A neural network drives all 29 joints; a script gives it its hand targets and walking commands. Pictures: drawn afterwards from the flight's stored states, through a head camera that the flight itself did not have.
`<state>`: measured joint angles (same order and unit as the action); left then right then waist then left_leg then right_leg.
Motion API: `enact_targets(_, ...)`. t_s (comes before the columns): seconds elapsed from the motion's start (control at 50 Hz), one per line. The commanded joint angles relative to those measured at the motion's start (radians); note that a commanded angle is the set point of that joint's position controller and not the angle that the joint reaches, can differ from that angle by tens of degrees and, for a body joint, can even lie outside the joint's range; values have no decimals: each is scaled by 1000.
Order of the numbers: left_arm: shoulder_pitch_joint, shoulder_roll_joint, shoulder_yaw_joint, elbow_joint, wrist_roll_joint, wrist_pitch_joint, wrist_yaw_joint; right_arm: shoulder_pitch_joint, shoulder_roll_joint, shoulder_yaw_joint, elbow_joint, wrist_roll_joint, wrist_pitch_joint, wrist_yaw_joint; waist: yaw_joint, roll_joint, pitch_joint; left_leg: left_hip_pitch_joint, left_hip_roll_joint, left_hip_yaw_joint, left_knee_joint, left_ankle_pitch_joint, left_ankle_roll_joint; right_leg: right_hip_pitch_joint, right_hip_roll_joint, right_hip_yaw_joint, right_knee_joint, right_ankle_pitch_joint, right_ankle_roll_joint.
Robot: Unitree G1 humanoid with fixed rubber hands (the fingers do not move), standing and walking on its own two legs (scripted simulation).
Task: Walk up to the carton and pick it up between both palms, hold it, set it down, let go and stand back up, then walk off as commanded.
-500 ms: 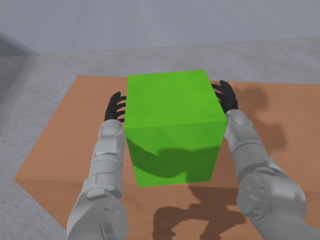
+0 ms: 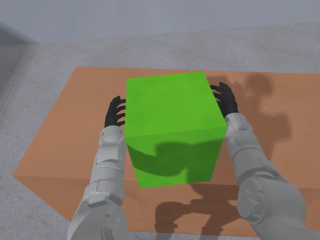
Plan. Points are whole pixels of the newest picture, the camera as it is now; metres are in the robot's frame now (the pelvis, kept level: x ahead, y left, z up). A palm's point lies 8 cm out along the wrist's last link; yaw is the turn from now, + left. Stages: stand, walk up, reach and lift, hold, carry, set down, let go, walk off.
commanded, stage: set down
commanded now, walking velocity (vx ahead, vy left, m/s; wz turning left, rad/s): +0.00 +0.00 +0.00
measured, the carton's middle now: (170, 132) +0.41 +0.02 +0.04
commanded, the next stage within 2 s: none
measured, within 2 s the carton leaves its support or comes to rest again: rests again in 0.34 s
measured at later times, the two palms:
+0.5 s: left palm (112, 130) +0.38 +0.17 +0.08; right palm (227, 115) +0.43 -0.13 +0.11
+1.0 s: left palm (112, 131) +0.37 +0.17 +0.08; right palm (227, 116) +0.43 -0.13 +0.11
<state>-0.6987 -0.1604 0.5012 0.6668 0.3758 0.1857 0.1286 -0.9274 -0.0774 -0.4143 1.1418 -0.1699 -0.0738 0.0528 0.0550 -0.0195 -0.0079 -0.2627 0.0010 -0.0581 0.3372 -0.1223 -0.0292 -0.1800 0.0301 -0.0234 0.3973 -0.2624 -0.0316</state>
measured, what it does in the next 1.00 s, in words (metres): stands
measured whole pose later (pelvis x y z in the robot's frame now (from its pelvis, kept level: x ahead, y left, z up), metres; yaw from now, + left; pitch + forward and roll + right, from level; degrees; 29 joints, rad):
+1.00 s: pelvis +0.00 +0.00 +0.00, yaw +0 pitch +3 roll +1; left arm -0.68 -0.19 0.56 0.67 0.44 0.12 0.11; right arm -0.91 -0.04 -0.53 1.13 -0.28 -0.12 0.09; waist 0.06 -0.03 -0.01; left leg -0.28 0.00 -0.05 0.34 -0.12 -0.03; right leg -0.20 0.03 -0.02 0.40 -0.26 -0.03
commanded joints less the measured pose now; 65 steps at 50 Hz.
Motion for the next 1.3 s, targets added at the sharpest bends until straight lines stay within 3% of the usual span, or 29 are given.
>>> enact_targets(0.0,-629,-433,-260,-92,-23,-100,-82,-507,527,184,-110,-86,-89,109,86,-18,-601,221,25,165,9,388,11,60,-25,-31,-40,661,93)
enact_targets(0.04,-610,-420,-245,-95,-5,-97,-79,-485,515,163,-85,-95,-81,116,101,-8,-604,242,34,168,11,394,13,29,-20,-28,-62,576,74)
enact_targets(0.08,-607,-422,-250,-73,-13,-102,-85,-502,523,176,-138,-109,-85,110,91,-32,-595,222,26,164,4,350,18,37,-25,-22,-61,600,86)
enact_targets(0.1,-649,-420,-262,-91,-25,-104,-82,-499,517,147,-114,-119,-84,114,69,-35,-611,213,27,163,-4,341,17,45,-23,-30,-60,587,83)
enact_targets(0.18,-645,-443,-276,-118,-6,-119,-68,-507,515,142,-101,-111,-105,121,95,30,-636,281,38,171,27,442,-4,-31,-11,-43,-76,508,65)
enact_targets(0.26,-626,-410,-240,-86,-2,-115,-71,-488,510,125,-86,-118,-88,126,99,-20,-579,235,32,179,2,348,16,-16,-21,-31,-87,478,74)
enact_targets(0.36,-580,-390,-201,-66,15,-127,-84,-474,507,141,-117,-140,-93,119,105,-73,-559,181,27,176,-6,327,34,64,-32,-22,-60,558,87)
enact_targets(0.38,-588,-384,-177,-54,24,-125,-88,-481,531,138,-120,-137,-90,123,112,-59,-563,161,25,181,-10,310,37,73,-41,-13,-54,572,96)
enact_targets(0.4,-612,-393,-204,-77,17,-128,-85,-494,518,115,-138,-150,-98,120,82,-44,-593,150,25,182,-11,300,28,70,-39,-18,-44,577,100)
enact_targets(0.42,-587,-397,-193,-61,19,-128,-83,-479,527,132,-127,-138,-94,126,107,-40,-570,154,23,184,-12,311,29,65,-34,-25,-45,565,94)
enact_targets(0.44,-585,-402,-183,-65,32,-131,-88,-468,531,115,-112,-154,-96,122,95,-52,-553,152,25,181,-19,308,33,69,-36,-27,-44,579,99)
enact_targets(0.46,-568,-402,-179,-50,38,-130,-89,-470,524,128,-122,-151,-97,122,108,-47,-554,146,24,183,-20,302,34,87,-40,-19,-46,596,97)
enact_targets(0.52,-561,-410,-195,-52,36,-135,-91,-454,523,109,-131,-163,-99,122,87,-43,-556,160,24,181,-10,325,29,50,-31,-24,-51,556,92)
enact_targets(0.62,-535,-385,-168,-59,46,-116,-88,-421,499,72,-92,-164,-73,132,87,-20,-499,208,24,191,-14,328,31,-4,-28,-30,-83,464,83)
enact_targets(0.68,-516,-392,-167,-41,46,-118,-98,-413,510,80,-118,-172,-75,135,78,-37,-497,183,21,188,-24,284,35,17,-32,-29,-74,456,92)
enact_targets(0.7,-512,-383,-153,-38,52,-118,-96,-412,503,77,-117,-174,-75,134,94,-45,-489,183,25,184,-20,293,39,15,-32,-23,-72,460,88)
enact_targets(0.74,-517,-379,-137,-42,69,-121,-96,-413,509,71,-129,-188,-77,133,93,-51,-505,183,23,191,-24,277,43,31,-35,-22,-77,469,91)
enact_targets(0.82,-506,-394,-158,-56,65,-125,-93,-401,507,49,-117,-191,-79,138,77,-17,-517,198,22,192,-16,312,31,2,-25,-38,-72,451,84)
enact_targets(0.9,-477,-373,-115,-21,77,-120,-102,-383,511,45,-121,-204,-66,140,92,-55,-476,176,18,200,-31,282,49,32,-34,-27,-83,436,94)
enact_targets(0.98,-456,-374,-114,-22,79,-128,-104,-377,500,34,-129,-211,-74,143,86,-49,-464,182,20,198,-16,311,44,0,-31,-30,-79,456,93)
enact_targets(1.0,-459,-372,-109,-16,90,-123,-110,-359,507,27,-129,-228,-69,141,67,-63,-441,180,17,194,-21,290,44,20,-33,-32,-79,464,93)
enact_targets(1.02,-465,-357,-88,-11,89,-121,-112,-377,501,39,-132,-220,-65,138,95,-69,-431,153,16,203,-26,269,56,45,-40,-20,-73,452,100)
enact_targets(1.04,-448,-350,-84,-8,94,-117,-116,-360,502,45,-133,-218,-53,138,91,-82,-413,145,13,203,-36,255,60,40,-42,-15,-79,464,104)
enact_targets(1.08,-476,-369,-117,-44,84,-121,-113,-358,518,26,-137,-231,-59,138,63,-44,-442,162,15,200,-28,263,49,11,-39,-26,-80,432,97)
enact_targets(1.16,-434,-376,-111,-51,94,-123,-105,-345,498,29,-123,-224,-64,147,80,-45,-464,222,24,196,-25,311,43,-25,-29,-35,-91,409,86)
enact_targets(1.18,-435,-378,-118,-45,91,-122,-105,-345,500,35,-139,-221,-64,146,68,-41,-447,220,23,192,-16,312,42,-32,-27,-38,-92,414,86)
enact_targets(1.22,-428,-369,-83,-32,107,-129,-109,-332,526,34,-123,-235,-57,147,93,-64,-418,193,20,198,-24,303,54,-14,-38,-21,-98,407,88)
enact_targets(1.26,-414,-375,-102,-30,102,-117,-119,-330,507,35,-134,-226,-53,147,77,-48,-412,183,19,196,-26,295,50,-3,-38,-28,-79,450,98)
enact_targets(1.28,-406,-369,-95,-24,101,-121,-121,-321,525,29,-130,-234,-51,146,68,-71,-424,193,17,194,-26,294,50,-12,-30,-31,-86,437,100)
